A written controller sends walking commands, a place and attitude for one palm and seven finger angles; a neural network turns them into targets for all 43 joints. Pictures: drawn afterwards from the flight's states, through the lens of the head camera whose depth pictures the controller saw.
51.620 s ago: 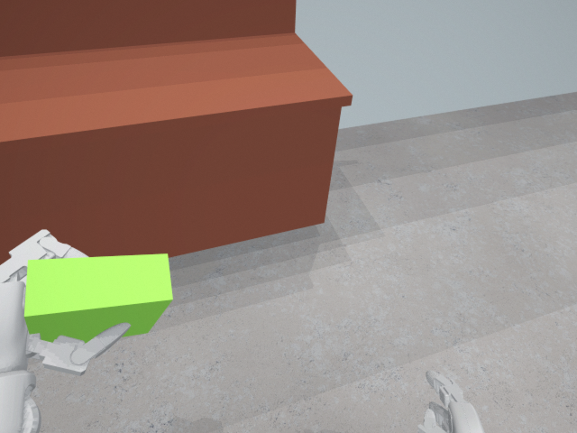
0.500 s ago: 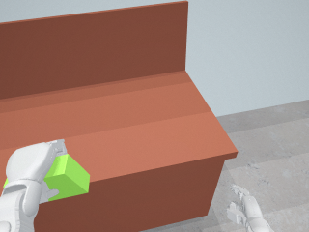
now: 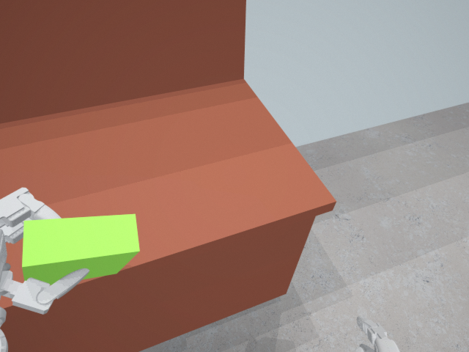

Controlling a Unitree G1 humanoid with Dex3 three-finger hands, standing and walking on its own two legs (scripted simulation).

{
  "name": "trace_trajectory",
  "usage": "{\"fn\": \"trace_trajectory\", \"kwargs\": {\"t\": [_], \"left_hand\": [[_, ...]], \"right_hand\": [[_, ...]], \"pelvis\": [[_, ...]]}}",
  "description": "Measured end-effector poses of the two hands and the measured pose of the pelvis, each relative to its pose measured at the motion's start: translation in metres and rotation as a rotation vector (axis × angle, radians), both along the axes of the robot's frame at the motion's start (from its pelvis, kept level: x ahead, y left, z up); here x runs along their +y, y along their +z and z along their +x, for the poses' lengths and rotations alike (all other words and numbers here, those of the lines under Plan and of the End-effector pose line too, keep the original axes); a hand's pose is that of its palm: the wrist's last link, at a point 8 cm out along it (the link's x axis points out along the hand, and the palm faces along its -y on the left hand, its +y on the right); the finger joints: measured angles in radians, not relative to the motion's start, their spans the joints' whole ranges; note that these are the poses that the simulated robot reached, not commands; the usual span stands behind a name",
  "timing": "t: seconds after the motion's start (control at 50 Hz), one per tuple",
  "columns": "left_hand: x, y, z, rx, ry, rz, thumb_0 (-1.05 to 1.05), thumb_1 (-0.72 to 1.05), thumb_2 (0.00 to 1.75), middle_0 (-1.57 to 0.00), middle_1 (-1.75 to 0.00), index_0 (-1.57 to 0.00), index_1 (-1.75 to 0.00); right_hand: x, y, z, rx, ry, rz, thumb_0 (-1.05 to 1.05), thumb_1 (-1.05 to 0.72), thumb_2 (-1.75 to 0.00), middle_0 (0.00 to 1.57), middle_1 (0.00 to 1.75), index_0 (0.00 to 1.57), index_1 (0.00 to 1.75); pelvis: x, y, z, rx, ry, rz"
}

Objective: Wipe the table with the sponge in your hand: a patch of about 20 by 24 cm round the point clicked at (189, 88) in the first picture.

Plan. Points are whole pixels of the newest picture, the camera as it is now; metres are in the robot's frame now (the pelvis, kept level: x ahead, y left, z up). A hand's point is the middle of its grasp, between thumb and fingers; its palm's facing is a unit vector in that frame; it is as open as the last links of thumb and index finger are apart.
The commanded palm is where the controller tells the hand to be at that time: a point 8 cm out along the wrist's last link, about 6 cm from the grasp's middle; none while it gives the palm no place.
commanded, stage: step back with the hand held close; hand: left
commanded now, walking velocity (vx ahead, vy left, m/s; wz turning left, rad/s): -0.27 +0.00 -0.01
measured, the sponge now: (95, 250) +0.23 +0.21 +0.12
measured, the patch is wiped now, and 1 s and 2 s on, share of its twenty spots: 1.00 1.00 1.00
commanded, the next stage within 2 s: stop stepping back and stand still in 0.86 s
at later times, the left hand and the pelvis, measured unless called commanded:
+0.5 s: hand (14, 321) +0.13 +0.24 +0.16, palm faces +0.44 -0.83 -0.35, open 9.3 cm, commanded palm +0.07 +0.28 +0.19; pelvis -0.07 +0.00 -0.01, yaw +3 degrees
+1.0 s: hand out of the picture +0.02 +0.18 +0.17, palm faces +0.28 -0.88 -0.39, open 9.3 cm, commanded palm -0.04 +0.25 +0.19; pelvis -0.20 -0.03 +0.00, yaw -1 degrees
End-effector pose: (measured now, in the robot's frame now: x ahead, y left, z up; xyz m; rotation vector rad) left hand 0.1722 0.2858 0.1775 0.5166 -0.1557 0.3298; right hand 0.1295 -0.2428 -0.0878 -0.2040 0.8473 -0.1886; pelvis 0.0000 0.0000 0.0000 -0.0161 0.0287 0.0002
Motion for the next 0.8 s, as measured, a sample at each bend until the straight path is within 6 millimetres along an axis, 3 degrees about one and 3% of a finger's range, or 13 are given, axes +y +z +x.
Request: {"fn": "trace_trajectory", "kwargs": {"t": [0.1,0.28,0.42,0.56,0.64,0.72,0.8], "left_hand": [[-0.009,-0.014,-0.014,0.004,-0.020,-0.052,-0.02,-0.47,1.07,-0.79,-1.40,-0.83,-1.44],[0.000,0.002,-0.050,-0.113,-0.023,0.016,-0.02,-0.48,1.07,-0.79,-1.40,-0.84,-1.43],[0.005,-0.002,-0.073,-0.132,0.062,0.009,-0.02,-0.48,1.07,-0.79,-1.40,-0.84,-1.44],[-0.013,-0.012,-0.093,-0.153,-0.015,-0.089,-0.02,-0.48,1.08,-0.79,-1.40,-0.84,-1.44],[-0.007,-0.007,-0.111,-0.167,-0.052,-0.026,-0.02,-0.48,1.08,-0.80,-1.40,-0.84,-1.44],[0.004,0.004,-0.130,-0.139,0.003,0.027,-0.02,-0.48,1.08,-0.80,-1.40,-0.84,-1.44],[-0.001,0.013,-0.147,-0.135,0.049,0.006,-0.02,-0.48,1.08,-0.80,-1.40,-0.84,-1.44]], "right_hand": [[0.005,0.003,-0.001,-0.045,0.020,-0.004,0.01,-0.90,-0.90,0.20,0.30,0.20,0.30],[0.012,0.017,-0.004,-0.139,0.065,-0.040,0.01,-0.90,-0.90,0.20,0.30,0.21,0.30],[0.012,0.011,-0.016,-0.161,0.096,-0.019,0.01,-0.90,-0.90,0.20,0.30,0.21,0.30],[0.011,0.006,-0.047,-0.065,0.120,-0.045,0.01,-0.90,-0.90,0.20,0.30,0.21,0.30],[0.014,0.006,-0.067,-0.064,0.114,-0.076,0.01,-0.90,-0.90,0.20,0.30,0.21,0.30],[0.020,0.006,-0.091,-0.073,0.087,-0.023,0.01,-0.90,-0.90,0.20,0.30,0.21,0.30],[0.022,0.005,-0.118,-0.080,0.079,0.039,0.01,-0.90,-0.90,0.20,0.30,0.21,0.30]], "pelvis": [[0.000,-0.003,-0.014,-0.003,0.006,-0.006],[0.004,-0.009,-0.042,-0.014,0.014,-0.014],[-0.002,-0.014,-0.059,-0.042,0.034,-0.010],[-0.002,-0.014,-0.085,-0.028,0.066,0.012],[0.003,-0.019,-0.106,-0.017,0.083,0.011],[0.000,-0.010,-0.122,-0.016,0.040,0.002],[-0.007,-0.003,-0.139,-0.009,-0.001,-0.007]]}}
